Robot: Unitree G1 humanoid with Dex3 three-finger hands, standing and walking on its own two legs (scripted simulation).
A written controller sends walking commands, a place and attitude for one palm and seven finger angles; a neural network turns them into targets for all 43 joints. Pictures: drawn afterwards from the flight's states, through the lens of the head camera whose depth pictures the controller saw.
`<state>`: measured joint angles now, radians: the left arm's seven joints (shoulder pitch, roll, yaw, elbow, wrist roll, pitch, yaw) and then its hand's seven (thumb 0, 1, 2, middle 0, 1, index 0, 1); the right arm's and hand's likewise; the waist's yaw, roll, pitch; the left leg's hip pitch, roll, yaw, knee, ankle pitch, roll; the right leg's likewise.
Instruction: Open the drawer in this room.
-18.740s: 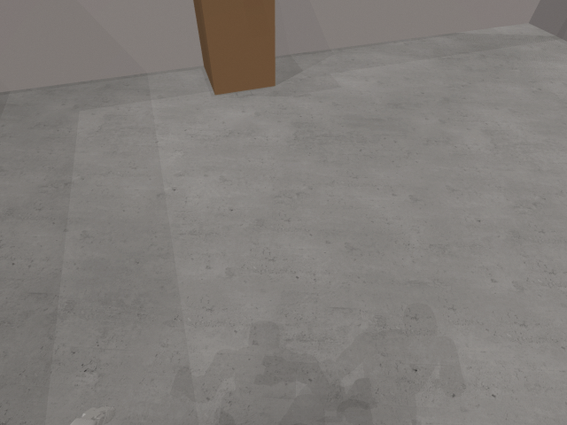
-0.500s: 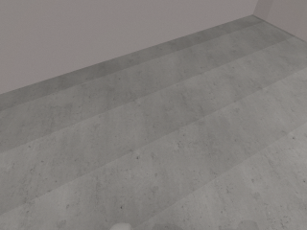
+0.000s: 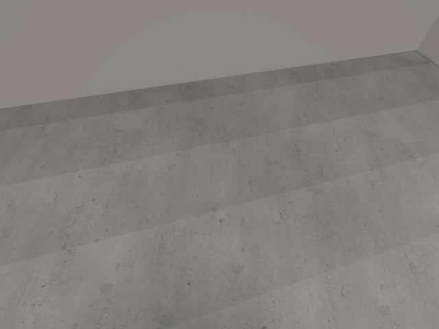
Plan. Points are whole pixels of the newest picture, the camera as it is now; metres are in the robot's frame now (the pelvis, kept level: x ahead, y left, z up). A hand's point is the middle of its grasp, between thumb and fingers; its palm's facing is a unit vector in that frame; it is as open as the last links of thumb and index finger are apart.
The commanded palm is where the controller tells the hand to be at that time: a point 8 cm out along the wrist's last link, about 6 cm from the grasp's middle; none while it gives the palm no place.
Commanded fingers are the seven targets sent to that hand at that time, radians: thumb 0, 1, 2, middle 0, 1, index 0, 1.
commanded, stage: turn or walk to find it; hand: left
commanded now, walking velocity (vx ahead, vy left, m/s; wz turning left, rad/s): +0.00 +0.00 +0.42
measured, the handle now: out of the picture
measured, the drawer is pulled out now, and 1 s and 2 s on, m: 0.00 0.00 0.00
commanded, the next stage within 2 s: none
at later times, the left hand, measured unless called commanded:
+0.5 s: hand out of the picture -0.05 +0.16 -0.17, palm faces +0.28 -0.93 -0.23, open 7.4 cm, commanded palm none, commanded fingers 0.00 0.90 0.90 -0.20 -0.30 -0.20 -0.30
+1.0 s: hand out of the picture -0.09 +0.23 -0.17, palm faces +0.45 -0.86 -0.23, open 7.4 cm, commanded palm none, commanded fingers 0.00 0.90 0.90 -0.20 -0.30 -0.20 -0.30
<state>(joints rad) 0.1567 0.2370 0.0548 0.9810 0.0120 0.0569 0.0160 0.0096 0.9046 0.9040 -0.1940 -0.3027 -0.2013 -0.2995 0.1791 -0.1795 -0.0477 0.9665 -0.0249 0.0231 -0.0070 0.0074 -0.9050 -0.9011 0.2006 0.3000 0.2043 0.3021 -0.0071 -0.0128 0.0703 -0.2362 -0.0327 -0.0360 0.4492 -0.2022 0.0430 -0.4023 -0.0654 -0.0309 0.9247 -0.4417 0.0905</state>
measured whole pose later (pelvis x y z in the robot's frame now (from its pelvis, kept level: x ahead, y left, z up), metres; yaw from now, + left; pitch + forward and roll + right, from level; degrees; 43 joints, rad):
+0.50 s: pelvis -0.04 -0.03 +0.00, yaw +15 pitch -1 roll +1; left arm 0.23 0.18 0.04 0.97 0.03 0.01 0.02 0.01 0.90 0.90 -0.20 -0.30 -0.21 -0.30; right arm 0.20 -0.24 -0.08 1.02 -0.02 0.08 0.01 0.01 -0.91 -0.90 0.19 0.30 0.20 0.30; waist 0.01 -0.01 0.10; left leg -0.35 0.04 0.01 0.88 -0.46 -0.05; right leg -0.22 -0.12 -0.22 0.52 -0.27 0.00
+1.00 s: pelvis -0.08 +0.00 +0.00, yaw +26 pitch +0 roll -1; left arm 0.14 0.24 0.06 0.97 0.01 0.06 0.01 0.01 0.90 0.90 -0.19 -0.30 -0.20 -0.30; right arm 0.18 -0.18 -0.05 0.96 -0.02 0.03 -0.01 0.01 -0.90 -0.90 0.20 0.30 0.20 0.30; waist -0.01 -0.02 0.07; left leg -0.24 -0.05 -0.05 0.44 -0.18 0.06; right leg -0.42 -0.07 -0.02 0.97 -0.42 0.09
